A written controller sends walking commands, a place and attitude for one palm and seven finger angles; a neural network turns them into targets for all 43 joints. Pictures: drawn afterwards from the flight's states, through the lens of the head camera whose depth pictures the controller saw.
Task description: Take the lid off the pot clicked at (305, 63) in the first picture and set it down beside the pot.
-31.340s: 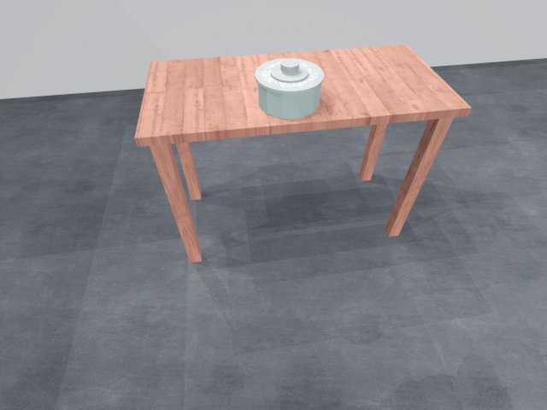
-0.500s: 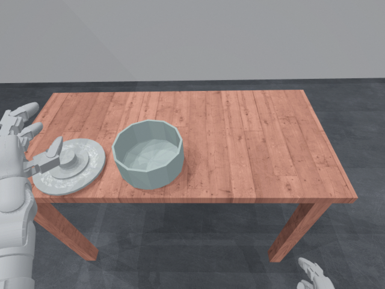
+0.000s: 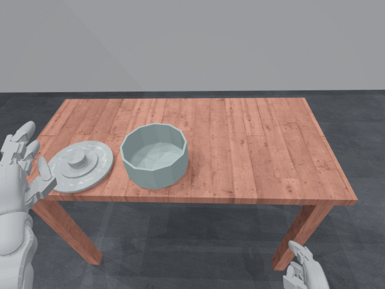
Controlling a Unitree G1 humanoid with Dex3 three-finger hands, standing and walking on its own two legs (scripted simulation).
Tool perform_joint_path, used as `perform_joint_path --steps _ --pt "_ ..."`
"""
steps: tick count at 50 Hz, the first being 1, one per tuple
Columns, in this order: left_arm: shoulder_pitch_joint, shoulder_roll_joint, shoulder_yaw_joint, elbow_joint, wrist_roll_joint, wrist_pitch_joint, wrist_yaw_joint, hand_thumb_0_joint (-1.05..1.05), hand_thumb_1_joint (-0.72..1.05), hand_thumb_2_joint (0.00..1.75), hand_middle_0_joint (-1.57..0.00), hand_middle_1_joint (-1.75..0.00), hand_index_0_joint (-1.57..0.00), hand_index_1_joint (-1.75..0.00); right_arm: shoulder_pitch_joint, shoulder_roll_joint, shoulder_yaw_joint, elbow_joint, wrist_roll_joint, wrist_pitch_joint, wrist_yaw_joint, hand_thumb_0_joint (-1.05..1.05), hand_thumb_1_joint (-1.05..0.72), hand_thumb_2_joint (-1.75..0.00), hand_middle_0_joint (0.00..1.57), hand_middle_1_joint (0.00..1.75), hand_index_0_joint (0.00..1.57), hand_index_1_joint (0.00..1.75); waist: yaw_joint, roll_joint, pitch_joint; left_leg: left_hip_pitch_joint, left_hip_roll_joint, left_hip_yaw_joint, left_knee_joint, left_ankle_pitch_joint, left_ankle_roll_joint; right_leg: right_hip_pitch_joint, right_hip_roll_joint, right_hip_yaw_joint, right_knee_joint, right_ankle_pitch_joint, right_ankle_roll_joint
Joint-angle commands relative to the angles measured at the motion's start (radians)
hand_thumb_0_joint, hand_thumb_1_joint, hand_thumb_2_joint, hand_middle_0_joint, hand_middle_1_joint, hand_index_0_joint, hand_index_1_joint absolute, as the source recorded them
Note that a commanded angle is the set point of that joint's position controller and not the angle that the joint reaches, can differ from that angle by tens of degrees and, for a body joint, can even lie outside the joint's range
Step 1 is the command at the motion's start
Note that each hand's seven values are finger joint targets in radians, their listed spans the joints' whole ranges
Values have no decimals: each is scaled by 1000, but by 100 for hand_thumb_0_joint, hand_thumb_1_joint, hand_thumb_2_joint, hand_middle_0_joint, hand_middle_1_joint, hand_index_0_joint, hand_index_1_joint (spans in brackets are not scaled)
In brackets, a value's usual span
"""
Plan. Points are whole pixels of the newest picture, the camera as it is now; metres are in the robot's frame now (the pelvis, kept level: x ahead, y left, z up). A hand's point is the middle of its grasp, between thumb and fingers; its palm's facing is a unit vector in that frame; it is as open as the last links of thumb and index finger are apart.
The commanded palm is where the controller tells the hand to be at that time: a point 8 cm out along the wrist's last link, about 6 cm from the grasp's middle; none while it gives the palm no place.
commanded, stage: draw the hand back to the body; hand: left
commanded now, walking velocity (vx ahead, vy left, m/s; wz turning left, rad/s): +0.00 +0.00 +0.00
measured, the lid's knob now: (76, 158) +0.46 +0.41 -0.05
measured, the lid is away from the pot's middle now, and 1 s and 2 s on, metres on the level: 0.24 0.24 0.24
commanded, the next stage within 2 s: step back with the hand held close in 0.60 s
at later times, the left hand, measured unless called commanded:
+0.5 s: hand (33, 219) +0.17 +0.27 +0.15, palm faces +0.40 -0.84 -0.37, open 7.4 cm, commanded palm +0.12 +0.30 +0.17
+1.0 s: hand (41, 221) +0.18 +0.26 +0.14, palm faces +0.26 -0.86 -0.45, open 7.4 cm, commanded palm +0.11 +0.32 +0.17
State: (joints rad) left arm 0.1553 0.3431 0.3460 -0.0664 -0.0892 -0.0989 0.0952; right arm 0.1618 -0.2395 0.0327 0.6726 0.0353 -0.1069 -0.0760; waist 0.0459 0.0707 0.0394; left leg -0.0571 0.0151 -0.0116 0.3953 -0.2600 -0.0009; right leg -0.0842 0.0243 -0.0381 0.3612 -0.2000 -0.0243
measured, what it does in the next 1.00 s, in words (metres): stands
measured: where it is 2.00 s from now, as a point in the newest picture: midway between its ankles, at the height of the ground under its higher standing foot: outside the picture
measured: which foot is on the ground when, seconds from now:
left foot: down 0.00-1.00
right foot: down 0.00-1.00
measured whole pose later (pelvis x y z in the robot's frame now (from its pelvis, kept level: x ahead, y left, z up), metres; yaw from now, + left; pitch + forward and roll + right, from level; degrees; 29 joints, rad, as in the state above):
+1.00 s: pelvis -0.03 +0.04 +0.00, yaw -1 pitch -1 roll -1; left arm 0.59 0.36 0.33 -0.55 -0.03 -0.19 0.07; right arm 0.16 -0.23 0.00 0.55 0.02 -0.06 -0.05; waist 0.01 -0.01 0.09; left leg -0.21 -0.03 0.03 0.48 -0.25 0.05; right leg -0.23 -0.02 0.00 0.43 -0.17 0.03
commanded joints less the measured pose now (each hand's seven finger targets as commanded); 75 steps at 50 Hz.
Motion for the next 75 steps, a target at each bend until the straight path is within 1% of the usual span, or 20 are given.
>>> perform_joint_path --steps 1,4,10,14,19,22,35,36,37,42,48,54,58,62,64,66,69,71,73,75 --pt "-111 225 96 -289 -6 -64 11 0 90 90 -20 -30 -20 -30 -139 -99 -37 -168 -5 -60 -8 0 -90 -90 20 30 20 30 1 -21 -129 12 4 25 -47 194 44 17 -46 7 -60 163 -2" --pt "-115 203 55 -414 2 -76 13 0 90 90 -20 -30 -20 -30 -147 -95 -33 -179 -9 -79 -4 0 -90 -90 20 30 20 30 -3 51 -142 27 4 15 -52 195 38 15 -43 7 -54 153 -7" --pt "79 179 77 -387 -1 -57 8 0 90 90 -20 -30 -20 -30 -135 -91 -36 -178 -13 -63 -3 0 -90 -90 20 30 20 30 5 -51 -64 -27 13 11 -58 169 36 -4 -41 1 -61 117 -6" --pt "89 171 42 -558 13 -74 11 0 90 90 -20 -30 -20 -30 -145 -86 -32 -199 -20 -90 2 0 -90 -90 20 30 20 30 6 60 -108 -6 8 -4 -59 156 31 5 -45 3 -52 101 -11" --pt "251 169 69 -552 14 -62 17 0 90 90 -20 -30 -20 -30 -130 -82 -36 -196 -24 -86 2 0 -90 -90 20 30 20 30 12 -32 -73 -38 15 -8 -56 154 28 -1 -38 -2 -47 94 -12" --pt "272 142 36 -623 22 -62 14 0 90 90 -20 -30 -20 -30 -135 -79 -34 -207 -24 -87 2 0 -90 -90 20 30 20 30 12 21 -69 -34 16 -9 -51 159 27 -11 -43 1 -43 98 -15" --pt "278 143 38 -631 29 -53 25 0 90 90 -20 -30 -20 -30 -126 -76 -31 -208 -29 -91 -4 0 -90 -90 20 30 20 30 13 -7 -60 -55 15 -27 -55 125 24 -11 -38 -3 -34 64 -16" --pt "93 311 218 -738 23 -114 33 0 90 90 -20 -30 -20 -30 -103 -97 -32 -246 -17 -68 -3 0 -90 -90 20 30 20 30 -4 -33 27 -128 32 -33 -45 27 53 -84 -78 121 -77 117 -1" --pt "193 240 173 -619 25 -123 28 0 90 90 -20 -30 -20 -30 -92 -77 -33 -213 -26 -57 -4 0 -90 -90 20 30 20 30 -14 -117 52 -136 27 -42 -22 20 56 -108 -99 128 -92 111 -1" --pt "341 124 65 -599 38 -137 -2 0 90 90 -20 -30 -20 -30 -87 -101 -55 -244 -25 -30 13 0 -90 -90 20 30 20 30 -23 -49 -72 -115 50 -33 3 190 58 -42 -125 105 -5 289 15" --pt "482 226 167 -746 49 -166 10 0 90 90 -20 -30 -20 -30 -89 -99 -79 -291 -17 0 25 0 -90 -90 20 30 20 30 -17 -23 -242 -113 90 -66 32 412 65 18 -130 69 117 399 24" --pt "529 217 178 -817 35 -173 21 0 90 90 -20 -30 -20 -30 -71 -86 -85 -311 -8 1 16 0 -90 -90 20 30 20 30 -21 73 -206 -188 142 -110 3 423 76 -52 -99 31 229 170 39" --pt "477 190 162 -775 35 -167 26 0 90 90 -20 -30 -20 -30 -48 -97 -88 -294 -14 -26 12 0 -90 -90 20 30 20 30 -29 117 -108 -310 193 -128 -45 235 102 -86 -87 22 299 -56 41" --pt "396 165 130 -684 43 -155 28 0 90 90 -20 -30 -20 -30 -26 -107 -84 -280 -9 -38 10 0 -90 -90 20 30 20 30 -38 -40 -28 -444 160 -116 20 -47 91 -58 -115 53 204 75 29" --pt "395 161 114 -663 42 -152 26 0 90 90 -20 -30 -20 -30 -8 -97 -92 -283 -8 -34 11 0 -90 -90 20 30 20 30 -53 -223 -48 -375 57 -70 150 -182 59 -167 -194 174 76 60 -15" --pt "389 174 109 -673 44 -155 31 0 90 90 -20 -30 -20 -30 6 -90 -98 -277 -11 -29 17 0 -90 -90 20 30 20 30 -64 -293 -55 -269 1 -41 322 -217 40 -319 -289 273 -64 -106 -72" --pt "413 202 128 -757 45 -166 45 0 90 90 -20 -30 -20 -30 -16 -69 -79 -278 -17 -22 19 0 -90 -90 20 30 20 30 -69 -212 -114 -221 -1 -35 342 -170 41 -326 -324 241 -58 -93 -91" --pt "444 214 153 -808 44 -181 54 0 90 90 -20 -30 -20 -30 -44 -86 -79 -298 -19 -26 12 0 -90 -90 20 30 20 30 -62 -77 -111 -285 49 -114 124 -159 63 -262 -230 154 69 -66 -44" --pt "462 248 191 -853 54 -199 63 0 90 90 -20 -30 -20 -30 -67 -101 -79 -318 -13 -36 1 0 -90 -90 20 30 20 30 -53 162 -107 -445 185 -267 -95 -224 109 -145 -92 36 305 -66 26" --pt "458 219 185 -859 72 -205 56 0 90 90 -20 -30 -20 -30 -61 -87 -81 -325 -13 -58 6 0 -90 -90 20 30 20 30 -49 248 -116 -618 268 -297 -223 -400 139 -18 -33 22 537 -173 46"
